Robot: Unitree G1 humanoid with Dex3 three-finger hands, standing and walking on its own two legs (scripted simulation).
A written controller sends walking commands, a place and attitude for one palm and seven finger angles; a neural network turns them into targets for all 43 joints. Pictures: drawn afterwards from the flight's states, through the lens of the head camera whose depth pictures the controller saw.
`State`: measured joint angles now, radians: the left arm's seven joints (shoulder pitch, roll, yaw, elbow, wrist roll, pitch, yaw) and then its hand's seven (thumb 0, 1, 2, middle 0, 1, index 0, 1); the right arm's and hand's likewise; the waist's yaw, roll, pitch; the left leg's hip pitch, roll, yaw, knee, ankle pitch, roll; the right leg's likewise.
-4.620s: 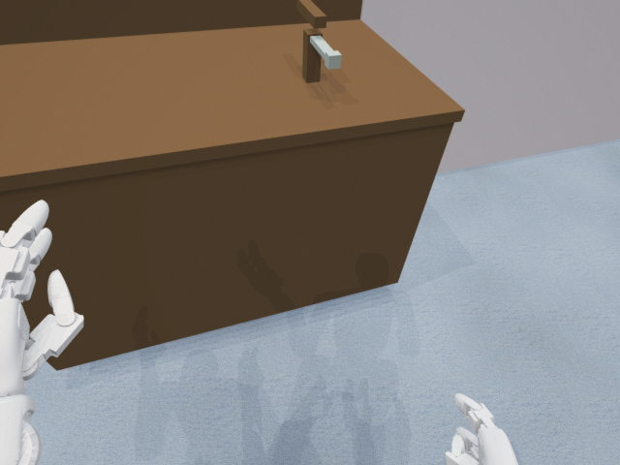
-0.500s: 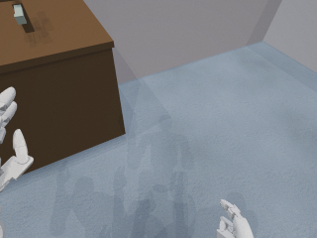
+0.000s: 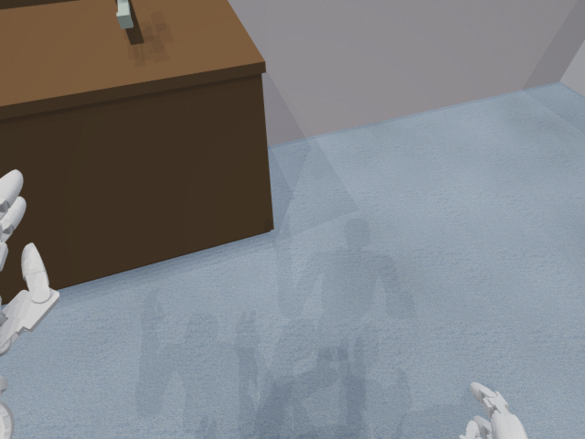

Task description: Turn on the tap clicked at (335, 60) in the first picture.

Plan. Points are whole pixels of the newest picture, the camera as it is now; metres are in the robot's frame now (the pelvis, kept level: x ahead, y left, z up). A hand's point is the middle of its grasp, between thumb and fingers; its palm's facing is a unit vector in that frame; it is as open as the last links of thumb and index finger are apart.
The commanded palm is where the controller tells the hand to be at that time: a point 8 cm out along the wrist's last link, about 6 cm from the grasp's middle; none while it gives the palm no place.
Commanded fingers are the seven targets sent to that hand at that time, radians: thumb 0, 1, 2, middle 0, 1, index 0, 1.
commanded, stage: take the last steps up to it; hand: left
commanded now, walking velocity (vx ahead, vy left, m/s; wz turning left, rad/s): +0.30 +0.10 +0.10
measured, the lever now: (125, 20) +0.95 +0.44 +0.14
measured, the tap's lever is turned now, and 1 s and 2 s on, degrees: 0 0 0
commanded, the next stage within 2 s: none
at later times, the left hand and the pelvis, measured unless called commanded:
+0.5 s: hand (22, 277) +0.24 +0.28 +0.17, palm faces +0.44 -0.77 -0.46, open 7.4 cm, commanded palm +0.18 +0.32 +0.17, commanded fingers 0.00 0.90 0.90 -0.20 -0.30 -0.20 -0.30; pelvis +0.03 +0.03 -0.02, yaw +1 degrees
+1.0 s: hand (51, 181) +0.37 +0.31 +0.17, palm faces +0.41 -0.82 -0.40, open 7.4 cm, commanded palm +0.31 +0.35 +0.17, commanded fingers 0.00 0.90 0.90 -0.20 -0.30 -0.20 -0.30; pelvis +0.14 +0.07 +0.00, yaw -1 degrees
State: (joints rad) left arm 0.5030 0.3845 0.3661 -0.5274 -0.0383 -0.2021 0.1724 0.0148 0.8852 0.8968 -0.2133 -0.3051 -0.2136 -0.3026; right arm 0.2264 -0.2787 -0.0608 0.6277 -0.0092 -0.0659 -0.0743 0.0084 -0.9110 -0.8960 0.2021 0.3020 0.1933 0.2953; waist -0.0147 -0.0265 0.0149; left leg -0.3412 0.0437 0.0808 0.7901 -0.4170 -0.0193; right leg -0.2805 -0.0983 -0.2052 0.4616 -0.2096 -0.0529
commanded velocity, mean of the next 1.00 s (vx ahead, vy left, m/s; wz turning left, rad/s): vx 0.30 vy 0.03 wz -0.01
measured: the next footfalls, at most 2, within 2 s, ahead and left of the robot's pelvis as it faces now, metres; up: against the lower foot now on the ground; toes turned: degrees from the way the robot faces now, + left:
left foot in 0.12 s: +0.01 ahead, +0.16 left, +0.00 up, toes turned +8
right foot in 0.48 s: +0.09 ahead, -0.07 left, +0.00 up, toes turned -8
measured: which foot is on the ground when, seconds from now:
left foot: up 0.00-0.10, down 0.12-0.50, up 0.52-0.78, down 0.80-1.00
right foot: down 0.00-0.12, up 0.14-0.46, down 0.48-0.82, up 0.84-1.00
